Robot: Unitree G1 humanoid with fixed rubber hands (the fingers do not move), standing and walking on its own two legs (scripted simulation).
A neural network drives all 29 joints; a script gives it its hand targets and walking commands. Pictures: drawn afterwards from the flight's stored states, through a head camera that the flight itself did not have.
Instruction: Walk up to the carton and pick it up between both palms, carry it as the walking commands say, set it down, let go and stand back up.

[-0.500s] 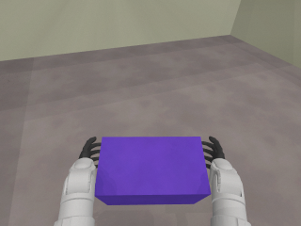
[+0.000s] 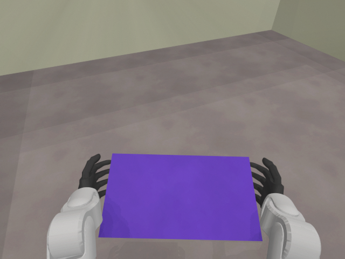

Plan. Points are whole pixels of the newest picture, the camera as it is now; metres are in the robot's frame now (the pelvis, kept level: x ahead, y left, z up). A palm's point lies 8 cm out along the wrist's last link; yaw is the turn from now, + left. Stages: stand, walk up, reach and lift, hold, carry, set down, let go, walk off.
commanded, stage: carry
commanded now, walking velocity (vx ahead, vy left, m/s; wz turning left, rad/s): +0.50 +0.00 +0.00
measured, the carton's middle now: (178, 201) +0.26 -0.01 +0.03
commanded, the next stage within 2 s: none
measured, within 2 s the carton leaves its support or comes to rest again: neither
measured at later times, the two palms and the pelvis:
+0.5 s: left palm (106, 110) +0.55 +0.20 +0.08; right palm (220, 110) +0.53 -0.16 +0.07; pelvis +0.31 +0.03 +0.00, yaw -3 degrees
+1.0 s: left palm (128, 65) +0.83 +0.17 +0.09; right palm (213, 65) +0.85 -0.19 +0.07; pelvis +0.60 -0.02 +0.00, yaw +2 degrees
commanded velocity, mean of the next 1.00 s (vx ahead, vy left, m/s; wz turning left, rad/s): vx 0.27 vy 0.00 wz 0.00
